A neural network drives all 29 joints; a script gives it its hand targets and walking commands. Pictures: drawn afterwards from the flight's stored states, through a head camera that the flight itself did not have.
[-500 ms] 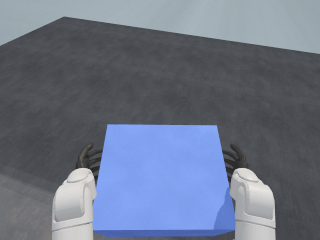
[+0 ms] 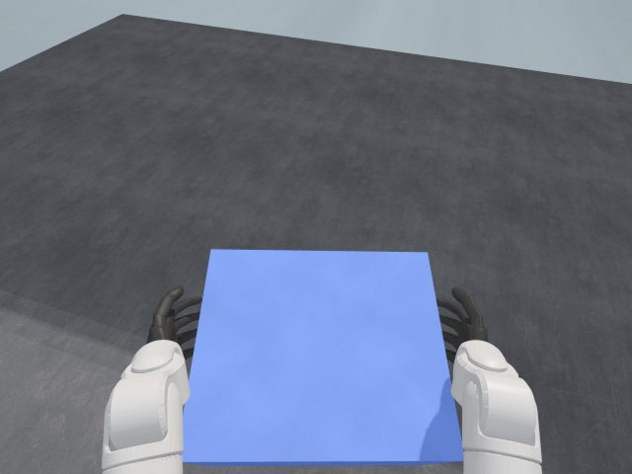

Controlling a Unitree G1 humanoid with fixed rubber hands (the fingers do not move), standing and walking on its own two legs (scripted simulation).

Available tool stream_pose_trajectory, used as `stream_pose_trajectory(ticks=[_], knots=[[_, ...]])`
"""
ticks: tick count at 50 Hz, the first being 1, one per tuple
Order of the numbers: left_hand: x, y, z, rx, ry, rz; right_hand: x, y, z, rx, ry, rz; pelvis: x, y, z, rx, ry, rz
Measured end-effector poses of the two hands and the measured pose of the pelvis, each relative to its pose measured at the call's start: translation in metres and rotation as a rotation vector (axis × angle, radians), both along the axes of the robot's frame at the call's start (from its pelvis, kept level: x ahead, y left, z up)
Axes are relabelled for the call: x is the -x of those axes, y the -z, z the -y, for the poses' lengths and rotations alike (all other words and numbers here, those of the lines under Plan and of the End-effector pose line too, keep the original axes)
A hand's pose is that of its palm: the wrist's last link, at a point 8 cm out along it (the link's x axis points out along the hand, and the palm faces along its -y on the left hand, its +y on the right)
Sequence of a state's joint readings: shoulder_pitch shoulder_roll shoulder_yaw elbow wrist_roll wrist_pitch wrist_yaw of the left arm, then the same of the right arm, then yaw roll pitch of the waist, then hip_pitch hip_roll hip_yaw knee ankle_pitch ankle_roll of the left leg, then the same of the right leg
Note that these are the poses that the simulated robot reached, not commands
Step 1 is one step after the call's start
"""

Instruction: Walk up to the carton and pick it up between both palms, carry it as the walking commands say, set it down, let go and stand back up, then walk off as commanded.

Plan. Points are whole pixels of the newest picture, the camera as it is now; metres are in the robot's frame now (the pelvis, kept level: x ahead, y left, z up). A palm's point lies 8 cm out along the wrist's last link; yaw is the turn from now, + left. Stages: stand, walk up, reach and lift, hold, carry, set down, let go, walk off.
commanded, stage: carry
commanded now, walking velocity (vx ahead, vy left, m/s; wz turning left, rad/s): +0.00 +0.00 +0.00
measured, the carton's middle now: (318, 361) +0.27 +0.00 -0.02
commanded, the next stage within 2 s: none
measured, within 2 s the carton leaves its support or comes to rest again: neither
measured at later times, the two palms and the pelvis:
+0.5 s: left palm (162, 401) +0.20 +0.17 +0.04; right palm (485, 393) +0.20 -0.19 +0.04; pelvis -0.06 -0.01 +0.00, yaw +1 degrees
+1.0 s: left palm out of the picture +0.13 +0.15 +0.02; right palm (511, 460) +0.14 -0.21 +0.00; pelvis -0.13 -0.03 -0.01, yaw +2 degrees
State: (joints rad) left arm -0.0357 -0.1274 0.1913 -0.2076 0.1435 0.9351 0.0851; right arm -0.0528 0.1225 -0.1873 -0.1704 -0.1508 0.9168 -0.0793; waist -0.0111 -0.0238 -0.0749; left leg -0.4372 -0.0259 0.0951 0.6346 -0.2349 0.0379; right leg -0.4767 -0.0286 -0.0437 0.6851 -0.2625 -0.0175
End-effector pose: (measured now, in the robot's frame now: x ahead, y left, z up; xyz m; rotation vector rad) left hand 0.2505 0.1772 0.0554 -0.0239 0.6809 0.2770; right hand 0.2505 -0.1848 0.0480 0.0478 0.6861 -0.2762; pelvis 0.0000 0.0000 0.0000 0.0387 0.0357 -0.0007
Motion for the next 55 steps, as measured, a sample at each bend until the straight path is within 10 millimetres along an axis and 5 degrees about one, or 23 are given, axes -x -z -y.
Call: stream_pose_trajectory(ticks=[6,14,29,41,46,55], knots=[[0.005,-0.018,0.011,-0.025,0.027,0.012,0.013,-0.011,0.011,-0.021,0.024,0.011,0.017,-0.011,0.007,0.028,-0.009,-0.004],[0.020,-0.015,0.013,-0.022,0.021,0.019,0.022,-0.014,0.013,0.001,0.003,0.018,0.034,-0.010,0.010,0.027,-0.012,-0.005],[0.071,0.017,0.007,-0.006,-0.033,-0.015,0.057,0.016,0.007,-0.002,-0.035,-0.016,0.069,0.003,0.018,0.014,-0.026,0.021],[0.094,0.031,0.021,-0.032,0.028,-0.003,0.097,0.035,0.021,0.004,-0.007,-0.006,0.100,0.027,0.022,0.008,-0.027,0.029],[0.116,0.050,0.026,-0.036,0.039,-0.090,0.105,0.059,0.027,0.025,-0.089,-0.110,0.116,0.013,0.028,0.018,-0.033,0.031],[0.126,0.013,0.025,-0.030,0.033,0.028,0.111,0.018,0.025,0.045,-0.095,0.003,0.136,-0.007,0.034,0.015,-0.043,0.025]])
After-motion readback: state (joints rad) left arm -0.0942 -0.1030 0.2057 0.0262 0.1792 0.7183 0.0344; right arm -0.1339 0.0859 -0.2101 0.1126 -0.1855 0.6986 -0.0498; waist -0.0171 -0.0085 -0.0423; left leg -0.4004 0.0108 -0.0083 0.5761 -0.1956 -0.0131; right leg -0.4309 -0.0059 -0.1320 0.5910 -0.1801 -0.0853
